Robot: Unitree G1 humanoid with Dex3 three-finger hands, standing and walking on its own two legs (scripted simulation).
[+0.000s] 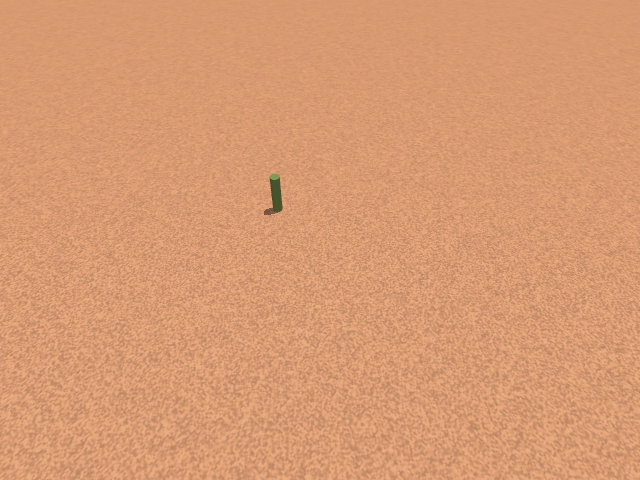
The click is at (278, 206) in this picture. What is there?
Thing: slim round
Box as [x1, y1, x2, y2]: [270, 174, 282, 211]
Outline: 271,174 270,185 273,209 275,211 279,211 282,208 279,176 277,174
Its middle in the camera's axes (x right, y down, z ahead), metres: -0.21 -0.23 +1.76
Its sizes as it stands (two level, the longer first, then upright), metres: 0.045 0.045 0.196
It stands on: the floor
